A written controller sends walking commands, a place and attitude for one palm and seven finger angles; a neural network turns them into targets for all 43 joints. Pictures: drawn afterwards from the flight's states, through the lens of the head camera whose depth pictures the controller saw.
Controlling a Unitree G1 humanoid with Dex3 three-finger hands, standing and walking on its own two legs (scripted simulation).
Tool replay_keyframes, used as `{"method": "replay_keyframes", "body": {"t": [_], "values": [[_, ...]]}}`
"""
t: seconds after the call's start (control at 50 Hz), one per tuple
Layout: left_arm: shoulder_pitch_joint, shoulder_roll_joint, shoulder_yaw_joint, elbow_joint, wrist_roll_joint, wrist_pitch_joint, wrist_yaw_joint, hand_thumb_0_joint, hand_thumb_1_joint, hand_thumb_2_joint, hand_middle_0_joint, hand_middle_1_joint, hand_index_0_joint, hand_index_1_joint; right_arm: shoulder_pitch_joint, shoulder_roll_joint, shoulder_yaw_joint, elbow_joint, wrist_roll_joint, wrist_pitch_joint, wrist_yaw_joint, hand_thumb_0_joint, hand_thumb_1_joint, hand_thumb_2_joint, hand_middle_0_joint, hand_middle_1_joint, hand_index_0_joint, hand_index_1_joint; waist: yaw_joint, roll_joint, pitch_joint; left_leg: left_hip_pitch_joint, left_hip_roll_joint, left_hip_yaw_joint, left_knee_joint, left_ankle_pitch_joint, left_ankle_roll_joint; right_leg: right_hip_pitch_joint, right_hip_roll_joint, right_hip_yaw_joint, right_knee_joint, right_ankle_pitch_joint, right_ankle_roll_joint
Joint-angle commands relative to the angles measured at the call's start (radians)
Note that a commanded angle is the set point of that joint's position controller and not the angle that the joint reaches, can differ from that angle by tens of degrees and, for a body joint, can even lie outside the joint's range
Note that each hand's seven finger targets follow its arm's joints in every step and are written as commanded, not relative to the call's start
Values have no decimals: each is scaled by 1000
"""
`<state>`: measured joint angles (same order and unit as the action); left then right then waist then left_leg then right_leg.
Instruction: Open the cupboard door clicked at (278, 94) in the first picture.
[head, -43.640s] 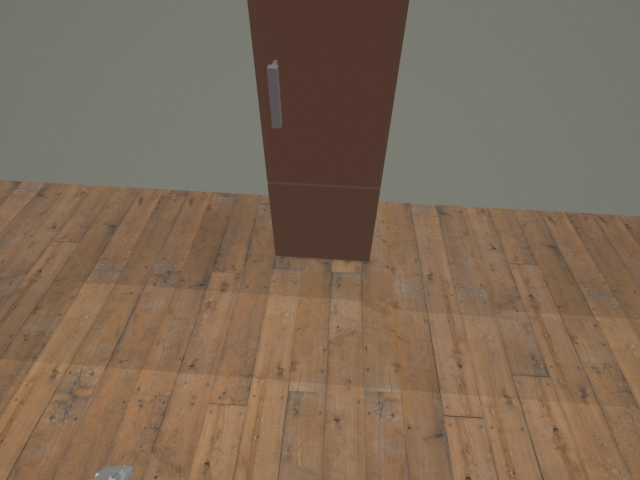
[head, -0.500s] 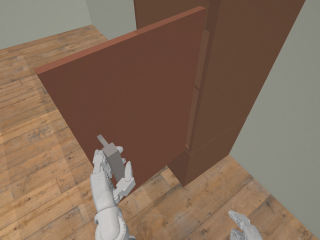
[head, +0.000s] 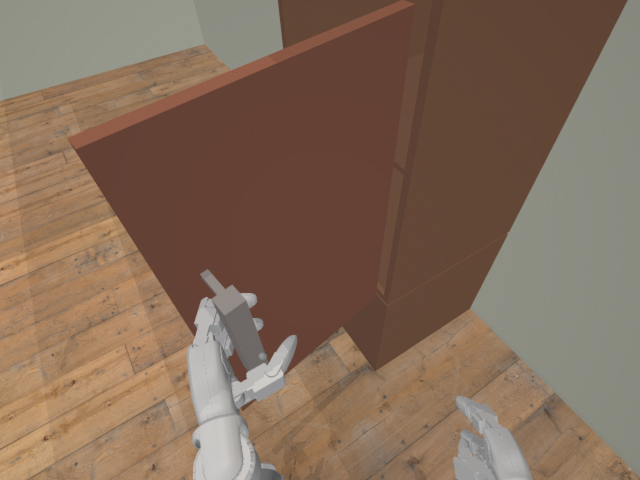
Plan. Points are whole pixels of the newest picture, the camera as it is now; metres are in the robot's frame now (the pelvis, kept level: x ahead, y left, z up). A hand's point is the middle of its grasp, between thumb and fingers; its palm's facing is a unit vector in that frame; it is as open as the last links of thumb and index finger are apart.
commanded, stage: open thumb and fingers to let go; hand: left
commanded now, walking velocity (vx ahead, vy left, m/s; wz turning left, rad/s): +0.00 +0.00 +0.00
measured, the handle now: (234, 325) +0.30 +0.12 +0.05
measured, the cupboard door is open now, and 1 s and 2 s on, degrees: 100 100 100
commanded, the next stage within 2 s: slide the hand sideways off the handle in 0.48 s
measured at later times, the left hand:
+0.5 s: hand (258, 365) +0.25 +0.08 +0.05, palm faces +0.25 -0.97 -0.02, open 15.2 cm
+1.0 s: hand (245, 397) +0.21 +0.09 +0.05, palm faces -0.12 -0.99 +0.05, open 16.3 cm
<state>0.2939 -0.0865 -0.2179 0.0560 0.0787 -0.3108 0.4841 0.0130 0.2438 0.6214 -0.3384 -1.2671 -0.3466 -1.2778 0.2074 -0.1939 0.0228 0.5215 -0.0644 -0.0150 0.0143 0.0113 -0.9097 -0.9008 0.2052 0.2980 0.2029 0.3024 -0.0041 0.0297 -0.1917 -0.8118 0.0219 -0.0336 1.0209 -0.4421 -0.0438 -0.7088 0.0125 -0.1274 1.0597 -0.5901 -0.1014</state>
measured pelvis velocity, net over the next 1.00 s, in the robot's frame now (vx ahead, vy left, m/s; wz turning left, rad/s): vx -0.02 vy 0.05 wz -0.05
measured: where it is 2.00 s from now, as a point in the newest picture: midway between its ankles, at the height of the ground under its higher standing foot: outside the picture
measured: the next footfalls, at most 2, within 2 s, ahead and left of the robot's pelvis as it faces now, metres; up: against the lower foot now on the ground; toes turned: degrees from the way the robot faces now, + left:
none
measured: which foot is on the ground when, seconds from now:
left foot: down 0.00-1.00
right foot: down 0.00-1.00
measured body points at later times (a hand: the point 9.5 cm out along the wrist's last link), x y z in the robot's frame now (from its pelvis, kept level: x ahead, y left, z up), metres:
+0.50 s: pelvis -0.01 +0.03 -0.01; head +0.02 +0.01 +0.44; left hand +0.23 +0.14 +0.05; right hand +0.16 -0.19 -0.10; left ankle +0.03 +0.16 -0.67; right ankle -0.03 -0.05 -0.67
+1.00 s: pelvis -0.02 +0.05 -0.01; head +0.03 +0.05 +0.43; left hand +0.21 +0.15 +0.05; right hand +0.14 -0.18 -0.09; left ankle +0.03 +0.16 -0.67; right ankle -0.03 -0.05 -0.67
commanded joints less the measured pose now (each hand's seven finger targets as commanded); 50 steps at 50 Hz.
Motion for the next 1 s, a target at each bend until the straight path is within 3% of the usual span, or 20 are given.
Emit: {"method": "replay_keyframes", "body": {"t": [0.0, 0.04, 0.08, 0.2, 0.26, 0.3, 0.44, 0.56, 0.58, 0.6, 0.64, 0.68, 0.7, 0.74, 0.78, 0.82, 0.86, 0.94, 0.98], "values": [[-92, -53, -30, -215, 17, -82, 3, 0, -360, 360, -310, -1215, -310, -1215, -66, -79, -39, -156, -2, -54, -3, 0, -900, -900, 200, 300, 200, 300, -23, -134, -172, 104, -43, -3, -25, 180, 59, 118, -73, 191, -220, 586, 126], [-68, -48, -25, -217, 19, -84, 4, 0, -500, 300, -300, -1200, -300, -1200, -67, -78, -41, -161, -1, -57, -2, 0, -900, -900, 200, 300, 200, 300, -15, -134, -172, 101, -41, -2, -26, 183, 58, 124, -70, 191, -221, 575, 122], [-81, -56, -33, -220, 16, -84, 7, 0, -500, 300, -300, -1200, -300, -1200, -69, -78, -40, -161, 0, -59, -3, 0, -900, -900, 200, 300, 200, 300, -22, -134, -169, 103, -42, 0, -25, 176, 59, 114, -72, 190, -223, 568, 124], [-124, -68, -56, -244, 26, -86, 22, 0, -500, 300, -250, -900, -250, -900, -75, -81, -39, -161, -1, -68, -5, 0, -900, -900, 200, 300, 200, 300, -25, -98, -166, 123, -41, 1, -28, 159, 63, 66, -54, 163, -218, 464, 109], [-86, -67, -53, -242, 24, -82, 26, 0, -500, 300, -225, -750, -225, -750, -79, -80, -39, -165, 1, -70, -3, 0, -900, -900, 200, 300, 200, 300, -10, -88, -174, 131, -39, 1, -36, 167, 62, 67, -43, 144, -208, 441, 99], [-131, -78, -64, -249, 26, -77, 37, 0, -500, 300, -208, -650, -208, -650, -80, -80, -37, -163, 0, -73, -3, 0, -900, -900, 200, 300, 200, 300, -20, -84, -171, 144, -39, 1, -37, 157, 64, 42, -37, 133, -207, 408, 97], [-189, -83, -58, -227, 29, -50, 64, 0, -500, 300, -150, -300, -150, -300, -98, -80, -33, -161, 0, -73, -5, 0, -900, -900, 200, 300, 200, 300, -14, -71, -155, 149, -35, -2, -44, 139, 64, 8, -20, 111, -208, 304, 83], [-214, -100, -51, -187, 19, -20, 78, 0, -500, 300, -150, -300, -150, -300, -112, -74, -26, -154, 1, -65, -2, 0, -900, -900, 200, 300, 200, 300, -8, -85, -145, 155, -36, -3, -54, 128, 62, 1, -14, 99, -212, 271, 80], [-227, 54, -235, -227, 112, -76, -125, 0, -500, 300, -150, -300, -150, -300, -43, -125, -27, -137, 16, -62, 10, 0, -900, -900, 200, 300, 200, 300, -112, -116, -62, 126, -37, 1, -29, 135, 79, -60, -24, 142, -195, 347, 91], [-255, 110, -157, -275, 69, -124, -241, 0, -500, 300, -150, -300, -150, -300, -45, -110, -39, -158, 18, -58, 7, 0, -900, -900, 200, 300, 200, 300, -71, -88, -135, 109, -39, 4, -12, 143, 82, -10, -34, 152, -176, 386, 85], [-266, 153, -146, -306, 30, -165, -371, 0, -500, 300, -150, -300, -150, -300, -47, -114, -41, -173, 26, -54, -1, 0, -900, -900, 200, 300, 200, 300, -61, -21, -188, 133, -38, 4, -6, 166, 84, 20, -39, 165, -156, 427, 77], [-218, 110, -167, -323, -41, -179, -475, 0, -500, 300, -150, -300, -150, -300, -42, -104, -41, -201, 43, -66, -1, 0, -900, -900, 200, 300, 200, 300, -61, 2, -190, 170, -35, 3, -13, 151, 82, 1, -33, 147, -161, 375, 72], [-200, 87, -162, -324, -89, -167, -495, 0, -500, 300, -150, -300, -150, -300, -43, -103, -38, -220, 52, -69, -4, 0, -900, -900, 200, 300, 200, 300, -60, -18, -181, 175, -33, -1, -22, 129, 82, -4, -25, 139, -174, 330, 72], [-150, 53, -125, -324, -173, -133, -499, 0, -500, 300, -150, -300, -150, -300, -51, -107, -37, -241, 64, -79, -10, 0, -900, -900, 200, 300, 200, 300, -45, -66, -163, 172, -31, -5, -41, 91, 78, 5, -16, 129, -204, 249, 73], [-75, 57, -83, -326, -193, -107, -464, 0, -500, 300, -150, -300, -150, -300, -51, -114, -39, -259, 65, -77, -12, 0, -900, -900, 200, 300, 200, 300, -26, -101, -146, 162, -27, -7, -56, 84, 73, 5, -9, 111, -201, 225, 76], [-41, 63, -76, -350, -163, -102, -417, 0, -500, 300, -150, -300, -150, -300, -41, -116, -43, -271, 61, -76, -7, 0, -900, -900, 200, 300, 200, 300, -19, -106, -153, 162, -24, -12, -60, 98, 73, -12, -6, 91, -170, 233, 74], [-5, 80, -84, -342, -107, -107, -378, 0, -500, 300, -150, -300, -150, -300, -37, -116, -42, -279, 55, -70, 4, 0, -900, -900, 200, 300, 200, 300, -24, -87, -118, 140, -21, -15, -54, 95, 72, -56, -5, 83, -142, 224, 70], [27, 133, -69, -362, -22, -121, -334, 0, -500, 300, -150, -300, -150, -300, -25, -116, -45, -291, 44, -55, 19, 0, -900, -900, 200, 300, 200, 300, -16, -60, -111, 103, -22, -14, -40, 78, 71, -81, -6, 90, -114, 196, 62], [47, 147, -56, -374, -14, -124, -335, 0, -500, 300, -150, -300, -150, -300, -27, -112, -44, -298, 45, -47, 20, 0, -900, -900, 200, 300, 200, 300, -11, -29, -122, 109, -23, -8, -39, 77, 69, -85, -4, 94, -111, 199, 59]]}}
